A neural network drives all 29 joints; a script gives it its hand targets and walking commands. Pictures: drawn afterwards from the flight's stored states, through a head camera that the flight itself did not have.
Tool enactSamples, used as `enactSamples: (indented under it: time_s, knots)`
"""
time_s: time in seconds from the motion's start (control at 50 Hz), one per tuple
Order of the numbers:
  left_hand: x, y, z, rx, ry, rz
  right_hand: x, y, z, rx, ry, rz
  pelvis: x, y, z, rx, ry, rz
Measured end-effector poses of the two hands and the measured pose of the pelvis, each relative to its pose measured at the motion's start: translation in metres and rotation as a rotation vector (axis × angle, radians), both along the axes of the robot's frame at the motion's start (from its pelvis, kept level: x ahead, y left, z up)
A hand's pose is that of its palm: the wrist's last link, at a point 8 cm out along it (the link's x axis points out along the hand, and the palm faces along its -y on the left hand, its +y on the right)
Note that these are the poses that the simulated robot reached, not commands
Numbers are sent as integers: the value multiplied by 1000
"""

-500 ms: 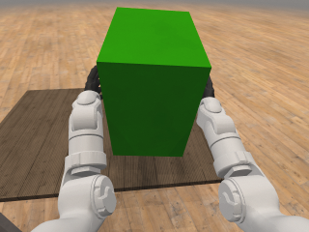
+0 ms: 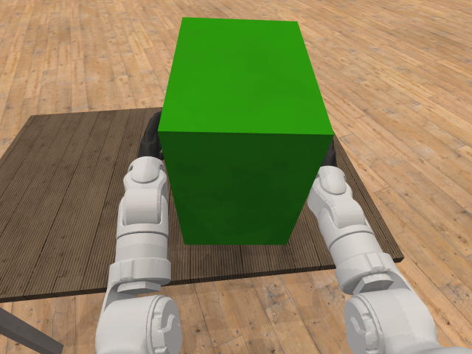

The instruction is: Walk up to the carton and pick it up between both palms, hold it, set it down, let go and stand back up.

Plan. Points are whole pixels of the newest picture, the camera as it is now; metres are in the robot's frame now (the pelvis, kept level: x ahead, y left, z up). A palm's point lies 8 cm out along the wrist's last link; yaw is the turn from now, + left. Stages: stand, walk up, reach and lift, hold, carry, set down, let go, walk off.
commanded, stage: set down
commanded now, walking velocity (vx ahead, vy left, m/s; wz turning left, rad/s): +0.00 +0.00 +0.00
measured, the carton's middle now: (237, 138) +0.44 +0.00 +0.15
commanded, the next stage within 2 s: none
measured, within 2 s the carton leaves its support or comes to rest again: neither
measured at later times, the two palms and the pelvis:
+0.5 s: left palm (161, 179) +0.38 +0.14 +0.12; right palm (323, 178) +0.37 -0.15 +0.11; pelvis -0.01 +0.00 +0.00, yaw +0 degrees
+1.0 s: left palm (166, 180) +0.42 +0.14 +0.08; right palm (314, 178) +0.40 -0.15 +0.08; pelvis +0.01 +0.00 +0.00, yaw +0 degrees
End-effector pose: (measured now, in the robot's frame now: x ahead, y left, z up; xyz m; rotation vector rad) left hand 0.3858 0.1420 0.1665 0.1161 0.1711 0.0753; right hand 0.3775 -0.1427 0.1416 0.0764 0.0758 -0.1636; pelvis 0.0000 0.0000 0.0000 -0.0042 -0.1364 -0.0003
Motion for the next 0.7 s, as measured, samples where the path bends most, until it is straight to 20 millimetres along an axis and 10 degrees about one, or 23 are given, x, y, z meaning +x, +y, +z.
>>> enactSamples:
  time_s: [0.34, 0.7]
  knots:
    - [-16, 0, -24, -57, 37, -28, -23, -1, -5, -83, 20, -14, -17, 1, 0, -1, -19, 0]
    - [21, -8, -66, 0, 83, -20, 17, -9, -48, -49, 51, -7, 7, -3, 2, 4, 95, 0]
